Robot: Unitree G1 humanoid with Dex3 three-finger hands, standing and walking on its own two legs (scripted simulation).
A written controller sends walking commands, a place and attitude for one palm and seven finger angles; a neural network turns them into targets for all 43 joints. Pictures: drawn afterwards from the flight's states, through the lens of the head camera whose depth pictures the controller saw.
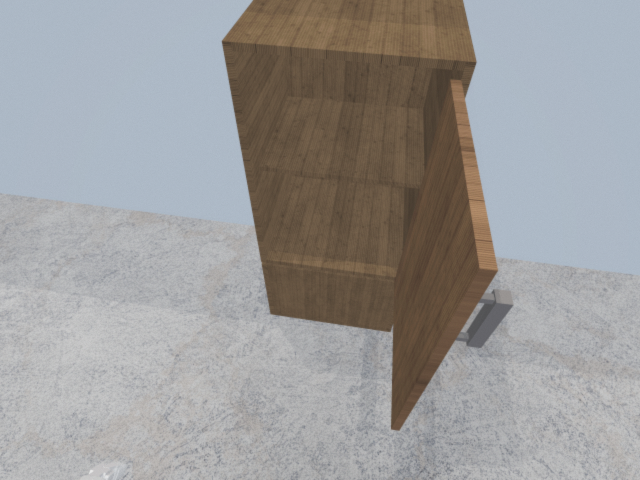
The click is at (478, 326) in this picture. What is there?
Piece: cupboard door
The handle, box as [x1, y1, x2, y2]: [456, 289, 513, 347]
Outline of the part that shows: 510,291 494,289 491,293 484,293 478,302 485,303 465,333 460,332 456,340 465,341 468,346 481,347 513,304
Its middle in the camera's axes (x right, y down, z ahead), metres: +0.21 +0.11 +0.54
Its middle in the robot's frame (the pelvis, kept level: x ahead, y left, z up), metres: +0.34 -0.19 -0.01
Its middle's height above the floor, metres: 0.77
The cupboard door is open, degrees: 91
